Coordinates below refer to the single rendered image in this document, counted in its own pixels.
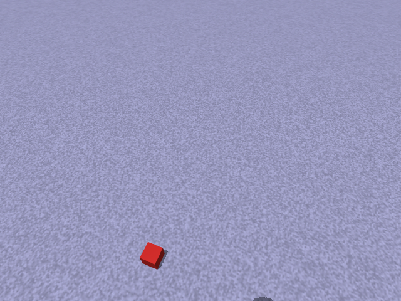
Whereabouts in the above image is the cube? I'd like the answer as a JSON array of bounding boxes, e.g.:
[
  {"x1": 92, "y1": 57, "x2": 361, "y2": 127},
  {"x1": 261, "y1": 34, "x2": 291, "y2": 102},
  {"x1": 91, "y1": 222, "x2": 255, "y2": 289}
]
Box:
[{"x1": 140, "y1": 242, "x2": 165, "y2": 269}]

